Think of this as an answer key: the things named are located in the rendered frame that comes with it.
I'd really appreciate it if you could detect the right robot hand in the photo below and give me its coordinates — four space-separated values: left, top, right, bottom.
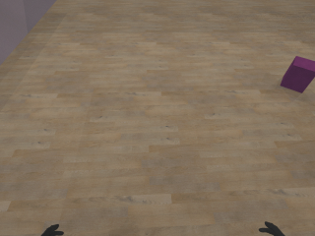
259 221 284 236

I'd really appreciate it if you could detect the left robot hand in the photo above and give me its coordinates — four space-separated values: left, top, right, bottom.
41 224 64 236

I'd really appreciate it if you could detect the carton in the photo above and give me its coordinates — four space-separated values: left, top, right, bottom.
280 56 315 93

